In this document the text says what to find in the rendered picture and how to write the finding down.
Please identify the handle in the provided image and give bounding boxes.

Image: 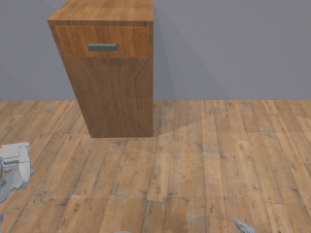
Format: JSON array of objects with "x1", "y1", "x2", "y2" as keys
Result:
[{"x1": 88, "y1": 42, "x2": 118, "y2": 51}]

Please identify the right robot hand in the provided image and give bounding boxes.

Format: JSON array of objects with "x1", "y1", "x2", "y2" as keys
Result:
[{"x1": 235, "y1": 220, "x2": 256, "y2": 233}]

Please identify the drawer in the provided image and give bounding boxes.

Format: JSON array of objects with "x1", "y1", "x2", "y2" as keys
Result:
[{"x1": 54, "y1": 25, "x2": 150, "y2": 57}]

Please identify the cabinet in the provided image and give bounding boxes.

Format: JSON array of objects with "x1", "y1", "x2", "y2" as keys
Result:
[{"x1": 47, "y1": 0, "x2": 154, "y2": 138}]

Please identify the left robot hand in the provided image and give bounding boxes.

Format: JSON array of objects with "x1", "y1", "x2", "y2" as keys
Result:
[{"x1": 0, "y1": 142, "x2": 34, "y2": 203}]

